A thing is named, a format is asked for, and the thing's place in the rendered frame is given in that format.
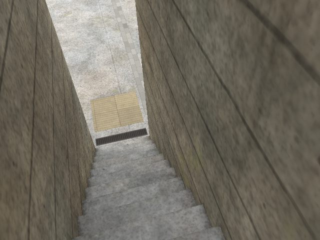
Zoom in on stairs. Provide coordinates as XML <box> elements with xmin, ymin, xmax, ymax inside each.
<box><xmin>71</xmin><ymin>136</ymin><xmax>225</xmax><ymax>240</ymax></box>

